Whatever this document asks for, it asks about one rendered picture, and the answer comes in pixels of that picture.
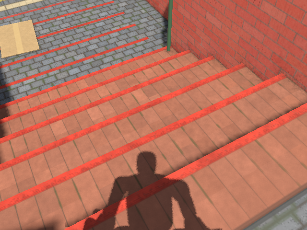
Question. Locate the stairs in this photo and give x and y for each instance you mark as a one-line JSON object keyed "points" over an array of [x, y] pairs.
{"points": [[71, 150]]}

